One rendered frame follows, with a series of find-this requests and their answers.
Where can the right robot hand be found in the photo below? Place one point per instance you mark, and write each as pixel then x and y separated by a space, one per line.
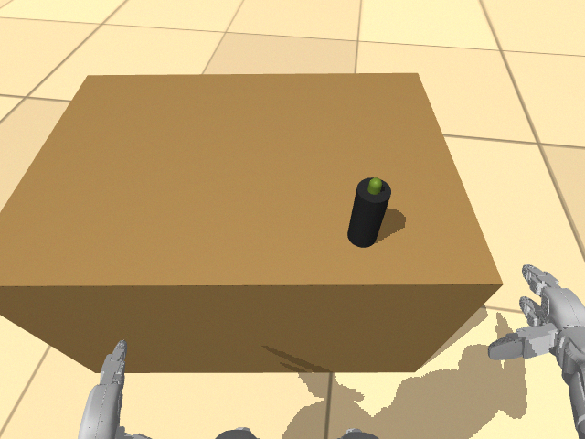
pixel 560 309

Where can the left robot hand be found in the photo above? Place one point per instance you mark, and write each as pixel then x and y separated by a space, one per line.
pixel 101 417

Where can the bottle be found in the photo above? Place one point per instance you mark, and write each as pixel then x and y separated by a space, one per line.
pixel 371 201

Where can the right robot arm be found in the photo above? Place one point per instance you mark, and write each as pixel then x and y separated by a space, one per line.
pixel 570 355

